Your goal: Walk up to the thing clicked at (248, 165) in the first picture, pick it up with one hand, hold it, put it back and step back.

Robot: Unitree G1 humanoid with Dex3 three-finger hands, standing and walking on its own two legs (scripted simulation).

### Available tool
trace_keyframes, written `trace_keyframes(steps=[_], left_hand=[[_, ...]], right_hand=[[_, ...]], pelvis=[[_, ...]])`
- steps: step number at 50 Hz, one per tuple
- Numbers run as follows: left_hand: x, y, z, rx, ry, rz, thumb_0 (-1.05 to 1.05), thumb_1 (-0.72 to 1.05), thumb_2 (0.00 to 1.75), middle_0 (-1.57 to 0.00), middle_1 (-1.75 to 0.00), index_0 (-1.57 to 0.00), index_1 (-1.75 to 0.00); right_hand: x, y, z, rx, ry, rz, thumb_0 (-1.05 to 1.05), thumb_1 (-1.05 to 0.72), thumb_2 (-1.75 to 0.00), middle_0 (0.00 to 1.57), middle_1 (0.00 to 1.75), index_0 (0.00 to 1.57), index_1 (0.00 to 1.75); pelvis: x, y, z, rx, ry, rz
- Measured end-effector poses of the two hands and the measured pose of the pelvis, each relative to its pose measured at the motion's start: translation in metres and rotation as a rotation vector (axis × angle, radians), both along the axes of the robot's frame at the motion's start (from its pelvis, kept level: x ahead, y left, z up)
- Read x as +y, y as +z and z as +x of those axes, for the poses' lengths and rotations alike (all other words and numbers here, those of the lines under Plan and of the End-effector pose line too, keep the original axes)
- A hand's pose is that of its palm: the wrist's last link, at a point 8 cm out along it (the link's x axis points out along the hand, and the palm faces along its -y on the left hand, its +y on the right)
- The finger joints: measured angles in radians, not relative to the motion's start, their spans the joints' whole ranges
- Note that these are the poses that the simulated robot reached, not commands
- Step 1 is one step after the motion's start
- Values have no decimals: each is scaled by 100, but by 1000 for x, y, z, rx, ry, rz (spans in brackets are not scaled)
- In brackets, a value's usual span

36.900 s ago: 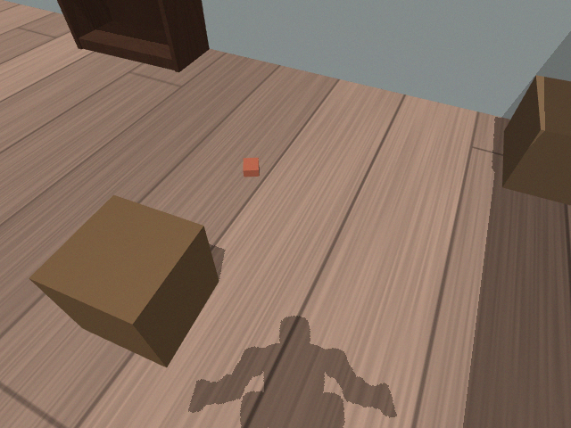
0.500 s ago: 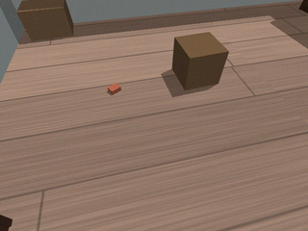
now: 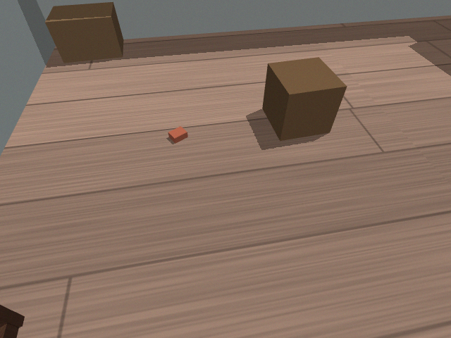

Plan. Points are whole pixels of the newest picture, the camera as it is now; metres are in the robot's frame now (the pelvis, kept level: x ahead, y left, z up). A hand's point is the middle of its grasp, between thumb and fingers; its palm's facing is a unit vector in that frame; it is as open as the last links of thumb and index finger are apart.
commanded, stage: stand
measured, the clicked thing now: (178, 134) +1.45 +0.33 -0.76
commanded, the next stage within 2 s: none
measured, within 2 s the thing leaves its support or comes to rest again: neither
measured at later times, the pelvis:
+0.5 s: pelvis +0.01 +0.01 +0.00, yaw +1 degrees
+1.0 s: pelvis +0.01 +0.01 +0.00, yaw +1 degrees
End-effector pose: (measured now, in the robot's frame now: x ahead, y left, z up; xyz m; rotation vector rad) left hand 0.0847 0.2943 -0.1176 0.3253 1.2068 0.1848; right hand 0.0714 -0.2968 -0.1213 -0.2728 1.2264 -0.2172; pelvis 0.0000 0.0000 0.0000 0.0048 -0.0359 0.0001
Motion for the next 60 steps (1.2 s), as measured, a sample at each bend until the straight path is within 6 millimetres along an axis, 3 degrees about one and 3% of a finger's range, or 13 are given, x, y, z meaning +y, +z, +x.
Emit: trace_keyframes(steps=[19, 43, 60], left_hand=[[5, -6, -19, 46, 13, -8, 1, 91, 90, -20, -30, -20, -30], [11, -2, -1, -1, 9, -5, 0, 91, 90, -20, -30, -20, -30], [12, -4, -23, 32, 23, -3, 0, 91, 90, -20, -30, -20, -30]], right_hand=[[3, 0, -9, 47, 7, -7, 1, -91, -90, 21, 30, 20, 30], [12, 4, 16, -9, 27, -8, 1, -91, -90, 21, 30, 20, 30], [9, 2, 2, 19, 29, -8, 1, -91, -90, 21, 30, 20, 30]], pelvis=[[4, 0, 1, 10, 12, -3], [10, 0, 8, -4, 19, -3], [9, 0, 2, -7, 26, -3]])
